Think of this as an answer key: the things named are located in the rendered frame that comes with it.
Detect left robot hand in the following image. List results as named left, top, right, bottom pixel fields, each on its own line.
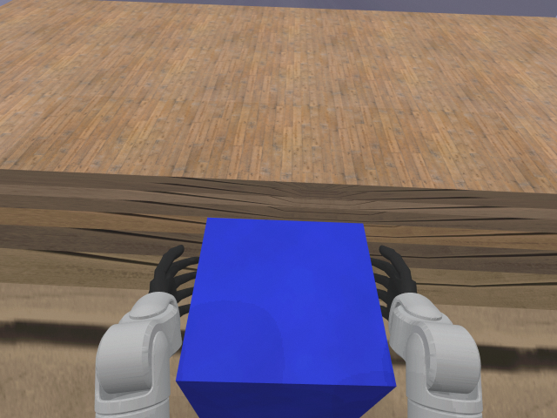
left=149, top=245, right=199, bottom=317

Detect left robot forearm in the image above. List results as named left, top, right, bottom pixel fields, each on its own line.
left=95, top=292, right=182, bottom=418

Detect carton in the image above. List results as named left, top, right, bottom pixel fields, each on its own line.
left=176, top=218, right=397, bottom=418

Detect right robot forearm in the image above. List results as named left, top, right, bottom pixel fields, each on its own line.
left=388, top=293, right=483, bottom=418

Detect right robot hand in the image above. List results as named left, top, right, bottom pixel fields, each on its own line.
left=370, top=246, right=417, bottom=320

